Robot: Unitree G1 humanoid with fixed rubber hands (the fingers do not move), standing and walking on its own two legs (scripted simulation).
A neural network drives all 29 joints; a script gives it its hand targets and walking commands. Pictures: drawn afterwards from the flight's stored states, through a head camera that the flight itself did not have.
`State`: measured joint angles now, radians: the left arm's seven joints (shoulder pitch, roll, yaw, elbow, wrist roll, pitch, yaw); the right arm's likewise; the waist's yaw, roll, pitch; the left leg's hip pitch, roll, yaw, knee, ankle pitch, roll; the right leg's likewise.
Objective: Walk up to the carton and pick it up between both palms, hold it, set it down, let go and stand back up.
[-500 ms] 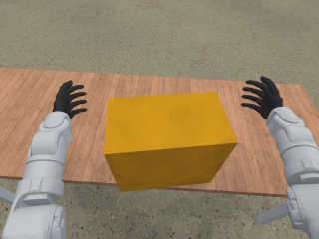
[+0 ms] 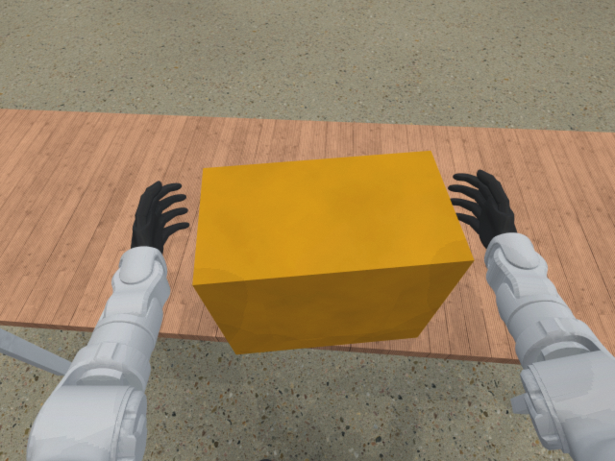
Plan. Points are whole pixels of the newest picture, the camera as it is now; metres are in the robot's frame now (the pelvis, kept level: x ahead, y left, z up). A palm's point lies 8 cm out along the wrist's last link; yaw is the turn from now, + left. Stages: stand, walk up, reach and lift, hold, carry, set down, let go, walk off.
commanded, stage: reach and lift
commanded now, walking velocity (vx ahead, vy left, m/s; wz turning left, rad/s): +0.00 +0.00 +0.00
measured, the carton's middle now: (323, 263) +0.38 +0.02 +0.00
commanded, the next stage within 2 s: none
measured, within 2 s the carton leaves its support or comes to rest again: neither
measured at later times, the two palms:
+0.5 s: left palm (172, 242) +0.38 +0.22 +0.04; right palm (485, 229) +0.43 -0.20 +0.04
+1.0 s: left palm (183, 243) +0.38 +0.21 +0.03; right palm (462, 227) +0.43 -0.17 +0.04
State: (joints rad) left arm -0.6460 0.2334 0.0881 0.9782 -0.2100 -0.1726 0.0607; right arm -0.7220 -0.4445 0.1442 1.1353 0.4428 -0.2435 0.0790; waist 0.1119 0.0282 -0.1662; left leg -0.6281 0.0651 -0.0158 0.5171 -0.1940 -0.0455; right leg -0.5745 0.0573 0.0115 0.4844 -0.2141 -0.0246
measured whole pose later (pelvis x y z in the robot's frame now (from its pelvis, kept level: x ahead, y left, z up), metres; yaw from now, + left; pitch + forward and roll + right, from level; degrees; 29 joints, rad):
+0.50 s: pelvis -0.02 +0.00 -0.01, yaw -1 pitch +21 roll -1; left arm -0.77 0.19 0.02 1.16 -0.28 -0.26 0.10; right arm -0.84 -0.41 0.18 1.28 0.46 -0.25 0.08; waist 0.12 0.01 -0.24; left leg -0.76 0.06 -0.01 0.60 -0.20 -0.05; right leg -0.73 0.05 0.02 0.60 -0.24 -0.02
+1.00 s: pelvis -0.01 +0.00 -0.01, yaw +0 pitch +21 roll -1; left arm -0.76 0.12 0.08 1.15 -0.20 -0.28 0.13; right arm -0.86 -0.33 0.11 1.29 0.35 -0.26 0.03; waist 0.11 0.03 -0.24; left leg -0.76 0.07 -0.02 0.61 -0.21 -0.05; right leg -0.71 0.06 0.00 0.58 -0.23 -0.03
